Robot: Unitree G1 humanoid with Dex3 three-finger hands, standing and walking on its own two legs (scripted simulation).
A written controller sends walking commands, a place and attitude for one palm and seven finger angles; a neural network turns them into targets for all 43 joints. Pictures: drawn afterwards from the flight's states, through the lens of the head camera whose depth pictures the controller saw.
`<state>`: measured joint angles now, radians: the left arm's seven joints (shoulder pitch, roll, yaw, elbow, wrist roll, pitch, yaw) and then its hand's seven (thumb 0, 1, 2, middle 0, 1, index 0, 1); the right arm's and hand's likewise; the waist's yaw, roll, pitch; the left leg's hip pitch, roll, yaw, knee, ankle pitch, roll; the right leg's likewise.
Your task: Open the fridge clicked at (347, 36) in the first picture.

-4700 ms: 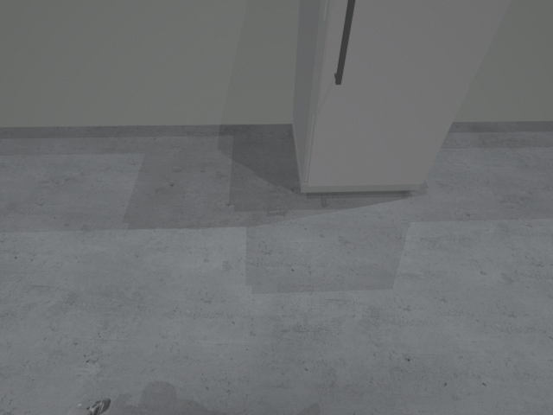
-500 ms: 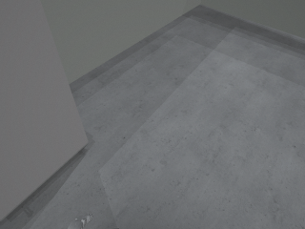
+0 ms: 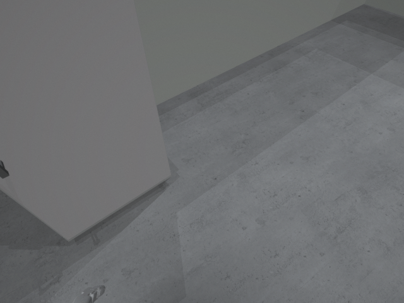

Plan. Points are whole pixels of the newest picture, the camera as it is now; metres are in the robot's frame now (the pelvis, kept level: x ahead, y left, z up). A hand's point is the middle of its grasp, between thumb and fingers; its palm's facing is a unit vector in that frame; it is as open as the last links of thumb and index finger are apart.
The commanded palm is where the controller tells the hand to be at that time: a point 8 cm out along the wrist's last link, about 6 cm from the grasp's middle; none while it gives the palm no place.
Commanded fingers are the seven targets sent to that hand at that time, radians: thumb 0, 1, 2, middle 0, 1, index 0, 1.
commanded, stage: turn to face it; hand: left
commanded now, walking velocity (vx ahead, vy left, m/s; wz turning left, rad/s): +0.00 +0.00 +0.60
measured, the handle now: out of the picture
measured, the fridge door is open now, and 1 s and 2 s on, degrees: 0 0 0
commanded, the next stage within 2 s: take the last steps up to it in 1.00 s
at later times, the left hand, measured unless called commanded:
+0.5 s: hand out of the picture -0.08 +0.23 -0.18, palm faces +0.36 -0.90 -0.26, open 7.3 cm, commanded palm none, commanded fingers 0.00 0.90 0.90 -0.20 -0.30 -0.20 -0.30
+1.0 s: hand out of the picture -0.03 +0.21 -0.14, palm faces +0.51 -0.82 -0.28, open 7.3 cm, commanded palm none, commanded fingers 0.00 0.90 0.90 -0.20 -0.30 -0.20 -0.30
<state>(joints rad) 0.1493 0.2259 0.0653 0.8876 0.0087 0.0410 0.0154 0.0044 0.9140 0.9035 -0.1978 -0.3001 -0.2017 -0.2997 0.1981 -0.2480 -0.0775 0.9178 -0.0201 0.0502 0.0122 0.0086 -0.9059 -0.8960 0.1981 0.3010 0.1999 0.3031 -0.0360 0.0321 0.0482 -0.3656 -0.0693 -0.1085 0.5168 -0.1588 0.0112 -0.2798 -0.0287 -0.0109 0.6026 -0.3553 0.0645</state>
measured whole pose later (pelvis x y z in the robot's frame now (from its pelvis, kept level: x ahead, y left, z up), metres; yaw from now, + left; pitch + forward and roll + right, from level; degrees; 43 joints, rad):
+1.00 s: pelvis -0.03 -0.01 +0.00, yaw +33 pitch -1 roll +1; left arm 0.15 0.18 0.02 0.88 0.02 0.01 0.02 0.00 0.91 0.90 -0.20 -0.30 -0.21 -0.30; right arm 0.21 -0.24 -0.07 0.95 -0.01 0.07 0.01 0.01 -0.91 -0.90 0.20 0.30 0.20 0.30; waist -0.03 0.05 0.07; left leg -0.40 -0.06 -0.07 0.91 -0.47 -0.02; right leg -0.25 -0.04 -0.08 0.58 -0.30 -0.02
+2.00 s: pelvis +0.12 +0.11 +0.01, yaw +39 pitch -1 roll +0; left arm 0.21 0.16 0.06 1.04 0.03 -0.06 0.02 -0.01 0.95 0.90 -0.20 -0.30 -0.21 -0.30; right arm 0.29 -0.18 -0.06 1.08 -0.02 -0.01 0.00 0.01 -0.91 -0.90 0.19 0.30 0.19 0.30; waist -0.03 0.03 0.04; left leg -0.48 0.11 0.06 1.05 -0.31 -0.01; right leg -0.22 -0.02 -0.18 0.46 -0.23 -0.05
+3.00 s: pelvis +0.18 +0.16 +0.01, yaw +38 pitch +0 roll +2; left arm 0.22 0.17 0.04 1.00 0.04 0.01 0.02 0.00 0.91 0.90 -0.20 -0.30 -0.21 -0.30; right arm 0.23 -0.22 -0.06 1.03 -0.01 0.06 0.00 0.01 -0.91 -0.90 0.19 0.30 0.19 0.30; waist 0.03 0.00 0.06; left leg -0.30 0.03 0.03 0.75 -0.42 -0.05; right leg -0.29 -0.10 -0.08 0.49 -0.19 0.00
